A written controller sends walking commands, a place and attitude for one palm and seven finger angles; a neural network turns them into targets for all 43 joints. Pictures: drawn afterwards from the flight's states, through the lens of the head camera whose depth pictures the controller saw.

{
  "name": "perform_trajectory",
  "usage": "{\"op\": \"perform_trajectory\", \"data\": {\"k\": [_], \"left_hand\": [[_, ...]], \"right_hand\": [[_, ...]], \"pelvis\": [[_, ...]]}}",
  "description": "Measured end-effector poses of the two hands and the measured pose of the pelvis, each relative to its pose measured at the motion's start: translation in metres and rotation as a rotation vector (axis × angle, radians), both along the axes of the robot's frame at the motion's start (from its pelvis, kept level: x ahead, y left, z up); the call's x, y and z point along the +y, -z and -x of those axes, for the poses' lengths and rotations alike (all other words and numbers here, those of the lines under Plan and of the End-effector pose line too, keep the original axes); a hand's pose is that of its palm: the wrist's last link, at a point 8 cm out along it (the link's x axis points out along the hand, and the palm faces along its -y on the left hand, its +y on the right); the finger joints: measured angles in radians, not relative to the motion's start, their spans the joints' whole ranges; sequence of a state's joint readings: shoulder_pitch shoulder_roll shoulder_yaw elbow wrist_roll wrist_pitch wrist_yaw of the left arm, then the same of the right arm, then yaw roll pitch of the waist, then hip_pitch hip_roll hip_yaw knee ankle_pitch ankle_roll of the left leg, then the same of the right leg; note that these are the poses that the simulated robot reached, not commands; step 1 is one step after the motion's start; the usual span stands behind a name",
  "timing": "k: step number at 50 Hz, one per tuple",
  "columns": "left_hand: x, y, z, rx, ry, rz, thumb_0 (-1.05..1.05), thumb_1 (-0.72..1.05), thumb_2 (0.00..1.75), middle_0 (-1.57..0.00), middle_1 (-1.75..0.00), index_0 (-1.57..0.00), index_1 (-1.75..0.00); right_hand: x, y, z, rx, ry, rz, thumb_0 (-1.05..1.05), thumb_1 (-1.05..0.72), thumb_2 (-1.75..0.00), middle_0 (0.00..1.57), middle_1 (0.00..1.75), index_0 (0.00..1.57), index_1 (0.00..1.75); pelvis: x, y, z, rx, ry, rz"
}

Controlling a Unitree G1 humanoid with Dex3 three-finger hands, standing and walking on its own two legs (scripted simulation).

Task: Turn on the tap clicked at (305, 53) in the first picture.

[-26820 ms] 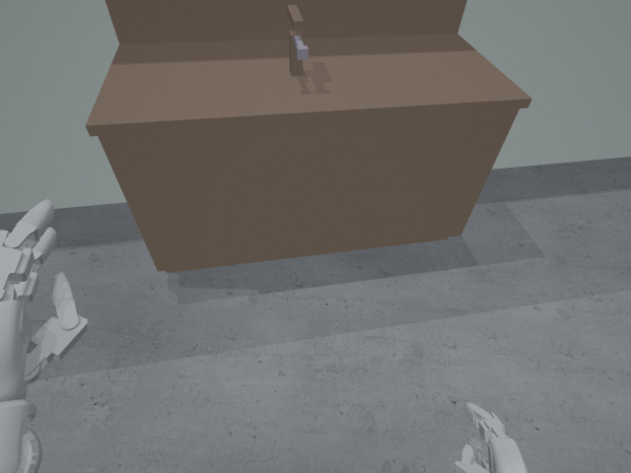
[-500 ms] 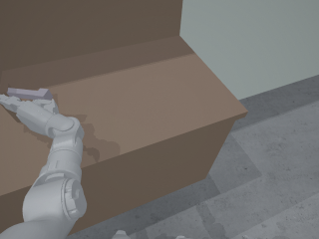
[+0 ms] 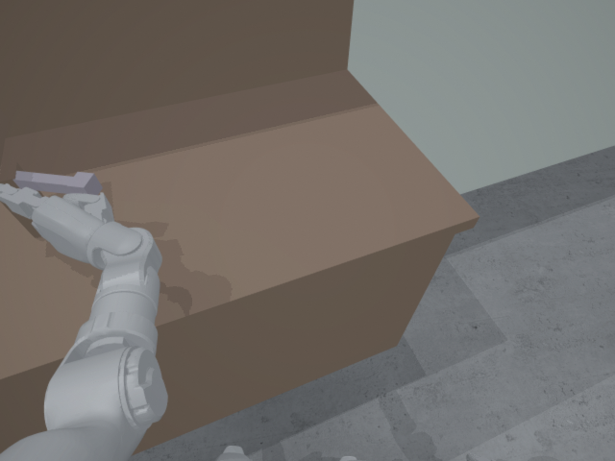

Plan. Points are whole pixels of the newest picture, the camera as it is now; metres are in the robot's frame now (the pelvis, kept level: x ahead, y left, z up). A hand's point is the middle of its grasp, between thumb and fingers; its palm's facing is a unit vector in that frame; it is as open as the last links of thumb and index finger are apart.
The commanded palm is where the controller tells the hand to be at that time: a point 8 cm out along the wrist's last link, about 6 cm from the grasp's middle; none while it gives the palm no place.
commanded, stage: push the lever round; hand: left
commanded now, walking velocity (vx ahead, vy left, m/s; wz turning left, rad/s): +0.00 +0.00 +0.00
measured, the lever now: (85, 186) +0.47 +0.29 +0.10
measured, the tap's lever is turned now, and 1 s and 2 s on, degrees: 61 86 85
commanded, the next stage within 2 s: lift the hand up off the lever in 0.56 s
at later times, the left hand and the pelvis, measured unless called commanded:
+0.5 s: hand (106, 198) +0.45 +0.26 +0.10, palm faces +0.86 -0.50 -0.06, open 8.4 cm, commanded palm +0.44 +0.28 +0.10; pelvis +0.00 +0.00 +0.00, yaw +0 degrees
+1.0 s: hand (123, 170) +0.50 +0.25 +0.10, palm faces +0.84 -0.53 -0.08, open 7.4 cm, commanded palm +0.44 +0.28 +0.11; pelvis +0.03 +0.03 +0.00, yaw -2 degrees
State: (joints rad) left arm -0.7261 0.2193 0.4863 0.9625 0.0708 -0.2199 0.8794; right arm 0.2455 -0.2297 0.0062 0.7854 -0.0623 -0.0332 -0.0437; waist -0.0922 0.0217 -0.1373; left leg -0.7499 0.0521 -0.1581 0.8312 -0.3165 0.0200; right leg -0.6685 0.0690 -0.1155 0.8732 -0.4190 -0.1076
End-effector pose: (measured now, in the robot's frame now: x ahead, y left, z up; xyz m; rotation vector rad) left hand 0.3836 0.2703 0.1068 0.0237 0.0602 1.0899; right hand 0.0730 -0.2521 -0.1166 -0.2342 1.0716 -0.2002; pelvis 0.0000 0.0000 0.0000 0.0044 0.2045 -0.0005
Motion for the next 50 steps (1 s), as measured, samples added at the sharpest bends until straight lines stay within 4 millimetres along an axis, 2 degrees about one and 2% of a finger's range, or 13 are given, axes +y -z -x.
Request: {"op": "perform_trajectory", "data": {"k": [22, 30, 38, 44, 50], "left_hand": [[0.001, 0.001, -0.001, 0.005, 0.007, 0.007, 0.01, 0.9, 0.9, -0.15, -0.15, 0.0, 0.0], [0.0, -0.001, -0.025, 0.035, 0.09, -0.001, 0.03, 0.94, 0.94, -0.15, -0.15, -0.07, -0.08], [-0.003, -0.002, -0.055, 0.044, 0.072, 0.02, 0.04, 0.96, 0.97, -0.15, -0.15, -0.14, -0.14], [-0.008, -0.002, -0.061, 0.042, 0.064, 0.039, 0.03, 1.01, 1.06, -0.15, -0.15, -0.14, -0.15], [-0.007, -0.003, -0.061, 0.057, 0.079, 0.032, 0.05, 1.02, 1.07, -0.15, -0.15, -0.15, -0.15]], "right_hand": [[0.001, 0.001, 0.004, 0.007, 0.001, 0.0, 0.01, -0.91, -0.9, 0.2, 0.29, 0.2, 0.3], [0.002, 0.002, 0.008, 0.018, 0.007, 0.002, 0.01, -0.91, -0.9, 0.2, 0.29, 0.2, 0.3], [0.012, 0.007, 0.025, 0.1, 0.027, -0.016, 0.01, -0.91, -0.9, 0.2, 0.29, 0.2, 0.3], [0.026, 0.007, 0.036, 0.144, 0.056, -0.045, 0.01, -0.91, -0.9, 0.2, 0.29, 0.2, 0.3], [0.04, 0.003, 0.035, 0.131, 0.074, -0.063, 0.01, -0.91, -0.9, 0.2, 0.29, 0.2, 0.3]], "pelvis": [[0.001, 0.001, 0.001, 0.004, 0.001, 0.001], [0.005, 0.003, -0.002, 0.023, 0.003, 0.008], [0.016, 0.006, -0.011, 0.063, 0.009, 0.014], [0.024, 0.003, -0.02, 0.062, 0.021, 0.013], [0.033, -0.002, -0.026, 0.045, 0.032, 0.016]]}}
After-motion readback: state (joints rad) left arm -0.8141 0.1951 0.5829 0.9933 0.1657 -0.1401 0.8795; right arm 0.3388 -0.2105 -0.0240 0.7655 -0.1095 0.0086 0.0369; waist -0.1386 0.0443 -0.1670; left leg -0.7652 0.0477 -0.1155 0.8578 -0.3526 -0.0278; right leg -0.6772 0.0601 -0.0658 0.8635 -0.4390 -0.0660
